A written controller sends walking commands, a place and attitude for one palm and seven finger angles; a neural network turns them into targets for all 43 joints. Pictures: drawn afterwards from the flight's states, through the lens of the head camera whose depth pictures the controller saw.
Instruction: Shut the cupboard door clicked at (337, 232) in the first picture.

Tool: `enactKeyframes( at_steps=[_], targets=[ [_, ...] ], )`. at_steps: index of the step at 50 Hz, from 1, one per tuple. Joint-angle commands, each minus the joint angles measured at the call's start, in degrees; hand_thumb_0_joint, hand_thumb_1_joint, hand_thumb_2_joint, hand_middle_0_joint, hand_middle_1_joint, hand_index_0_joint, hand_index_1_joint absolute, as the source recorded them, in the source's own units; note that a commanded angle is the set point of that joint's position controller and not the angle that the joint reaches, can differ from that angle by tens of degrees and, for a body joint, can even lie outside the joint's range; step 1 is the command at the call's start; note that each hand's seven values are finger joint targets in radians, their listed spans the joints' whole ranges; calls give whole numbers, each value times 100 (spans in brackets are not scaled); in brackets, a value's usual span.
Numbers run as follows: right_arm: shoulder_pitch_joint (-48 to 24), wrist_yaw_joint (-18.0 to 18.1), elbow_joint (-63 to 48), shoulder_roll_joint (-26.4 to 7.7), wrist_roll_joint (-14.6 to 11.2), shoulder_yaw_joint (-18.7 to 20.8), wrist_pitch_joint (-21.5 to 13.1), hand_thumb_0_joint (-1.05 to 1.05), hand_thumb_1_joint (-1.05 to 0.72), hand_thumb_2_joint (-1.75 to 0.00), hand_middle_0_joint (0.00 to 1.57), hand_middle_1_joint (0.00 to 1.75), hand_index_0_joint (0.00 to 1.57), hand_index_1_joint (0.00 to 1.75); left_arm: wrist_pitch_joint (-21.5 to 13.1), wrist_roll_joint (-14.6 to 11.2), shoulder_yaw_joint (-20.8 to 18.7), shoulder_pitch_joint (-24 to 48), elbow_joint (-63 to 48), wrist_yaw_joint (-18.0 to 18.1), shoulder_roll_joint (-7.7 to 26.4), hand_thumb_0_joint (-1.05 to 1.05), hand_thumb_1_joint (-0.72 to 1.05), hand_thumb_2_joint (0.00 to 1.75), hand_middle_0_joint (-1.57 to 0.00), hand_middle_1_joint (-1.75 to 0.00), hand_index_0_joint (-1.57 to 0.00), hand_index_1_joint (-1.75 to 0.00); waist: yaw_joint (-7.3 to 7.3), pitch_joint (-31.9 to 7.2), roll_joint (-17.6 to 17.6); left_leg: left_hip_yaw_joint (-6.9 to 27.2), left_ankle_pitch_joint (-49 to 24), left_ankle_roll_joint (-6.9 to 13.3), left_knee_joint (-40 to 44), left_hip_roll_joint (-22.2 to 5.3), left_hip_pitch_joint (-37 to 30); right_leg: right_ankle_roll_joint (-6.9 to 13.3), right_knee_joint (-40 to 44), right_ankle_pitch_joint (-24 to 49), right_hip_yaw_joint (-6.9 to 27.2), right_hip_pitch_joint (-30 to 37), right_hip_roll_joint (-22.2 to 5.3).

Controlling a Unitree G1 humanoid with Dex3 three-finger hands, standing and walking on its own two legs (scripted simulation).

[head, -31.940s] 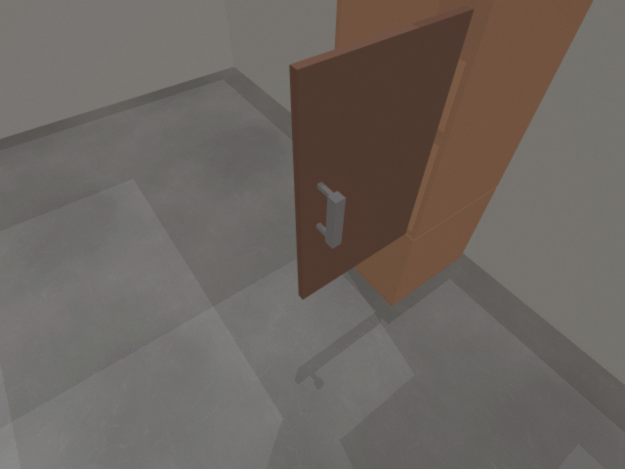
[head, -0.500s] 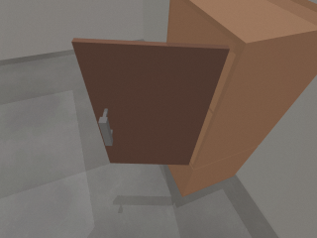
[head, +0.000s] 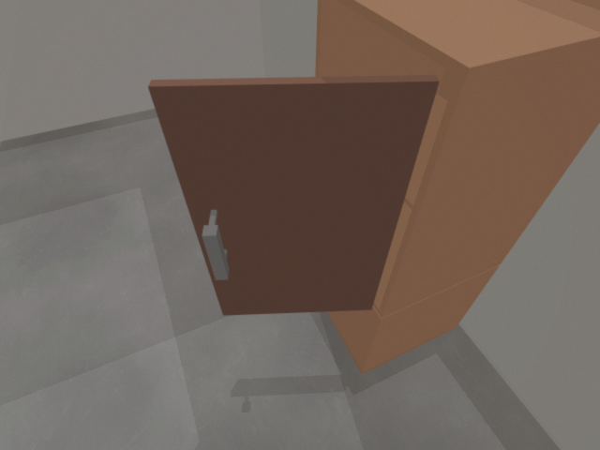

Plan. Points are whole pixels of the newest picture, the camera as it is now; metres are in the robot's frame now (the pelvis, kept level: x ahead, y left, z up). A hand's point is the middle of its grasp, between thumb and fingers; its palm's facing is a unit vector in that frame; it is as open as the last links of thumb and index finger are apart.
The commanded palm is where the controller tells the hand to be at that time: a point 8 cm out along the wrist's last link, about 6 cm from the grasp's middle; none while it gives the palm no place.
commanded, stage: look again from close up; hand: left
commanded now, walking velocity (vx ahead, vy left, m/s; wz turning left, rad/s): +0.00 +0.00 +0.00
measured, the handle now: (218, 245) +0.45 +0.17 -0.03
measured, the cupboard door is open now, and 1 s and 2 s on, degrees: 68 68 68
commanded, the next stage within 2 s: raise the hand and make a fist in 0.20 s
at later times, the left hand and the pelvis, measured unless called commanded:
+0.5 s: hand (154, 418) +0.17 +0.20 -0.02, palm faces +0.26 -0.96 -0.11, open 7.1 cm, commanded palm +0.09 +0.25 -0.06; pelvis -0.04 -0.01 -0.02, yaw +3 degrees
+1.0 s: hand out of the picture +0.14 +0.19 -0.05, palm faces +0.04 -1.00 -0.03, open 4.8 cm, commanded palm +0.10 +0.24 -0.05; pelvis -0.08 -0.03 -0.10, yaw +2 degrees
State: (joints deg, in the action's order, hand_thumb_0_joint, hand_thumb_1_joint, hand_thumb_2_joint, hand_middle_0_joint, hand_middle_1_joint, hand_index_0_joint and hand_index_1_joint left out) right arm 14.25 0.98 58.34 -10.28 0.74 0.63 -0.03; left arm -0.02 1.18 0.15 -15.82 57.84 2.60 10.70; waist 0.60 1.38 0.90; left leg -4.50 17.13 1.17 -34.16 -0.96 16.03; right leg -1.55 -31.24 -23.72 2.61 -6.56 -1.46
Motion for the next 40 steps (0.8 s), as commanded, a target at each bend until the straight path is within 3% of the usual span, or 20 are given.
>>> enactKeyframes(
  at_steps=[1,7,14,15,16,17,18,19,20,21,22,23,24,25,27,29,32,33,36,40],
  targets=[
    [84,3,-323,-782,19,88,-105,0,-90,-90,20,30,20,30,-24,-23,-69,-345,-181,9,628,0,90,90,-20,-30,-20,-30,-79,403,115,870,-153,195,1256,-549,-144,321,519,333,84,-860,-68],
    [103,10,-215,-839,-1,72,-166,0,-90,-90,20,30,20,30,-68,-31,-65,-361,-98,-16,740,0,90,90,-20,-30,-20,-30,-89,18,-59,748,-830,188,1167,-534,-546,284,619,860,149,-758,-201],
    [59,23,-26,-842,-28,56,-173,0,-90,-90,20,30,20,30,-91,-33,-54,-344,55,-20,841,0,90,90,-20,-30,-20,-30,-73,89,-156,612,-1221,150,1088,-486,-656,266,768,1273,234,-734,-295],
    [-102,-8,-335,-904,-57,70,-168,0,-90,-90,20,30,20,30,-179,58,-50,-554,120,179,630,0,90,90,-20,-30,-20,-30,-78,304,-382,573,-2160,6,63,-666,-420,182,926,2336,370,-940,-457],
    [444,468,-1644,-1877,-174,366,-1267,0,-90,-90,20,30,20,30,-1754,-509,-2804,4349,-9059,342,4304,0,90,90,-20,-30,-20,-30,746,-1765,73,781,-2661,57,-152,-289,-2375,271,-515,2812,-648,-1452,113],
    [-12,619,-1829,-1187,-411,70,-1754,0,-90,-90,20,30,20,30,-1321,-695,-421,-88,-7020,261,1108,0,90,90,-22,-32,-22,-32,13,-2924,1907,870,-3674,-64,336,-498,-2873,194,-1154,1470,-840,-1873,266],
    [-118,473,-1877,-901,-282,130,-1985,0,-90,-90,20,30,20,30,-620,-1031,-52,-1325,-6924,269,-42,0,90,90,-24,-34,-24,-34,-124,-2613,2150,852,-3947,-366,599,-429,-2174,226,-1230,799,-828,-1643,264],
    [-8,345,-1725,-913,-362,176,-2110,0,-90,-90,20,30,20,30,-613,-982,-128,-432,-6446,354,98,0,90,90,-25,-36,-25,-36,274,-1205,757,950,-2660,-279,507,-355,-955,141,-1067,620,-773,-2165,187],
    [-142,294,-1881,-1009,-296,338,-2106,0,-90,-90,20,30,20,30,-835,-990,-440,-287,-5959,281,119,0,90,90,-27,-38,-27,-38,274,-201,219,875,-1132,-184,275,-192,-24,189,-608,511,-851,-2483,194],
    [-269,254,-1980,-1099,-250,383,-2095,0,-90,-90,20,30,20,30,-1179,-1024,-897,-364,-5265,166,436,0,90,90,-29,-40,-29,-40,309,213,-496,799,36,-166,-110,-28,874,195,-434,242,-900,-2914,150],
    [-408,214,-2113,-1033,-187,376,-2098,0,-90,-90,20,30,20,30,-1677,-1128,-1099,-803,-4663,-59,333,0,90,90,-31,-42,-31,-42,157,317,-1056,744,307,-142,-554,55,1458,189,-604,-132,-880,-3374,157],
    [-459,121,-2265,-1002,-182,420,-2105,0,-90,-90,20,30,20,30,-2179,-1214,-1312,-1359,-4299,-384,318,0,90,90,-33,-44,-33,-44,-112,44,-1024,670,-113,-150,-970,106,1675,259,-934,215,-810,-3403,158],
    [-530,7,-2408,-1006,-81,446,-2106,0,-90,-90,20,30,20,30,-2726,-1315,-1458,-1510,-4378,-763,318,0,90,90,-35,-46,-35,-46,-306,-768,-946,624,-769,-180,-1458,114,1791,295,-1650,978,-885,-3497,206],
    [-624,-50,-2504,-983,-34,532,-2075,0,-90,-90,20,30,20,30,-3236,-1445,-1718,-1788,-4222,-1179,405,0,90,90,-36,-48,-36,-48,-522,-1275,-1209,549,-932,-219,-1893,112,2159,296,-2197,1258,-817,-3623,246],
    [-778,-131,-2783,-1034,-34,582,-2072,0,-90,-90,20,30,20,30,-4073,-1726,-1714,-1486,-4418,-2113,545,0,90,90,-40,-52,-40,-52,-550,-1823,-781,488,-588,-226,-2519,181,2786,299,-2759,1086,-464,-3956,188],
    [-861,-109,-3208,-1059,-175,588,-1951,0,-90,-90,20,30,20,30,-3838,-1989,-2088,-1485,-4599,-2568,1013,0,90,90,-44,-56,-44,-56,-673,-1990,20,295,-143,-152,-2718,221,3014,306,-2549,362,35,-3889,75],
    [-834,103,-3685,-1020,-316,530,-1843,0,-90,-90,20,30,20,30,-3084,-2286,-2158,-662,-5784,-2634,1271,0,90,90,-49,-62,-49,-62,-478,-2169,-7,274,386,-44,-2893,188,3143,133,-1985,-731,503,-3897,11],
    [-736,177,-3692,-1013,-305,474,-1824,0,-90,-90,20,30,20,30,-3005,-2314,-2062,-196,-6190,-2536,1285,0,90,90,-51,-64,-51,-64,-299,-2069,-76,386,611,-6,-3013,122,3304,75,-1886,-1122,622,-4104,48],
    [-533,349,-3594,-983,-258,410,-1910,0,-90,-90,20,30,20,30,-3216,-2107,-1818,584,-7273,-2183,1340,0,90,90,-57,-70,-57,-70,18,-1821,117,526,674,73,-3204,-17,3150,127,-1915,-1317,512,-4589,132],
    [-417,504,-3332,-988,-212,309,-1987,0,-90,-90,20,30,20,30,-3282,-1991,-1468,500,-7176,-2136,1179,0,90,90,-64,-78,-64,-78,155,-1704,232,674,697,98,-3306,-85,3306,204,-2227,-1129,256,-4867,262]
  ],
)
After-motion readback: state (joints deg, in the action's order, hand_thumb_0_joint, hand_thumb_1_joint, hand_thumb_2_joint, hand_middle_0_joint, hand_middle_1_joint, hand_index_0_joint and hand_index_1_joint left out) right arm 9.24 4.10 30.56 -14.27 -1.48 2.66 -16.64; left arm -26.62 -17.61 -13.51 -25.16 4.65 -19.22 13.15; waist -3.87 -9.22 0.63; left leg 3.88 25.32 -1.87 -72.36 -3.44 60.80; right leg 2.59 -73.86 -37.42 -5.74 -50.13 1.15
